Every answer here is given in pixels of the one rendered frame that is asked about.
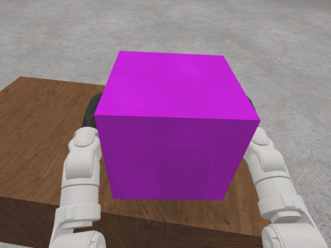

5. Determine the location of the pedestal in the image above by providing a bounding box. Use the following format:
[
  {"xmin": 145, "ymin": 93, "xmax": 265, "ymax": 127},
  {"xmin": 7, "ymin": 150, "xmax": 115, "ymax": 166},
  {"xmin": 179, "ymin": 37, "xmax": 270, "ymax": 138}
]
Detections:
[{"xmin": 0, "ymin": 76, "xmax": 272, "ymax": 248}]

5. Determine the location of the robot left forearm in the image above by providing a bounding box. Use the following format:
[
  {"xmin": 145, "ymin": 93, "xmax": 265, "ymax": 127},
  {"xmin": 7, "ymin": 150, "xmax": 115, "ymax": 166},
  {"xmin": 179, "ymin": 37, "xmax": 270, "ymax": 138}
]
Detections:
[{"xmin": 49, "ymin": 127, "xmax": 102, "ymax": 248}]

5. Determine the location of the left robot hand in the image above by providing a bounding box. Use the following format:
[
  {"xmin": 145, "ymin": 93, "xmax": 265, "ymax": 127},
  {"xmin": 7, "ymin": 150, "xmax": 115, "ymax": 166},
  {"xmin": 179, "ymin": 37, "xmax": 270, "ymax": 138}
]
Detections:
[{"xmin": 81, "ymin": 92, "xmax": 102, "ymax": 129}]

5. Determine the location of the carton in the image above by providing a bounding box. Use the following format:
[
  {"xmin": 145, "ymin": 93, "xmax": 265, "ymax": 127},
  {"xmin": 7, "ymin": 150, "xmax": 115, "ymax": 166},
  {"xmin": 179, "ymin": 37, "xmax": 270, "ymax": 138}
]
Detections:
[{"xmin": 94, "ymin": 51, "xmax": 261, "ymax": 200}]

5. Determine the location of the right robot upper arm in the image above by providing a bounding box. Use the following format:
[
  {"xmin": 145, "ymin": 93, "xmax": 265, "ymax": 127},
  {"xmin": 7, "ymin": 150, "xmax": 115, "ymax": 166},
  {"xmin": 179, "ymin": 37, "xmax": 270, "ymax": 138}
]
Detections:
[{"xmin": 262, "ymin": 223, "xmax": 326, "ymax": 248}]

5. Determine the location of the left robot upper arm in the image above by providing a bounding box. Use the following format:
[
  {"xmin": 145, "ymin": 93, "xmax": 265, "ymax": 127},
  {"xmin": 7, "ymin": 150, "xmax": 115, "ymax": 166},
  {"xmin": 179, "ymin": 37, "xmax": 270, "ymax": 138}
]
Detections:
[{"xmin": 51, "ymin": 230, "xmax": 106, "ymax": 248}]

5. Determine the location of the robot right forearm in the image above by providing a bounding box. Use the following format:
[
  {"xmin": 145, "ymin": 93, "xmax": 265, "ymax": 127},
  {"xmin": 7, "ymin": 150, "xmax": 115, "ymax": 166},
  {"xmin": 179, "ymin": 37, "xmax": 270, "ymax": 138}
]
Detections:
[{"xmin": 243, "ymin": 127, "xmax": 328, "ymax": 248}]

